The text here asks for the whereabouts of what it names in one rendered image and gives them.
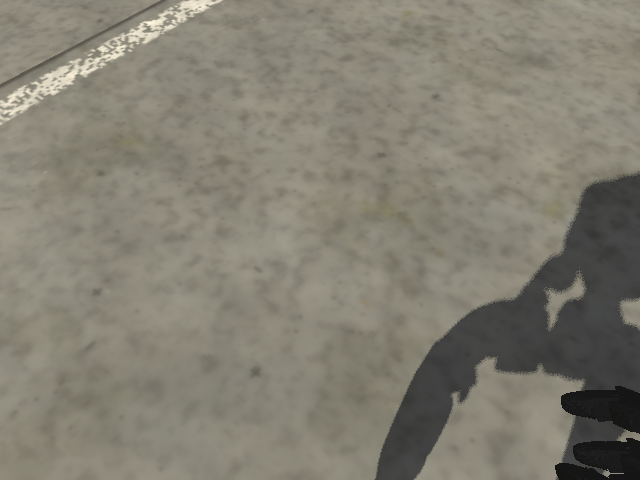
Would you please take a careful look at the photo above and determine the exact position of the right robot hand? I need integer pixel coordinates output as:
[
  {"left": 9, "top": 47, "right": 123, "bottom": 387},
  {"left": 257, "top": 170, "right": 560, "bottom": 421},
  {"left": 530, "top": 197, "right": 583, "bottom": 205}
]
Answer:
[{"left": 555, "top": 386, "right": 640, "bottom": 480}]

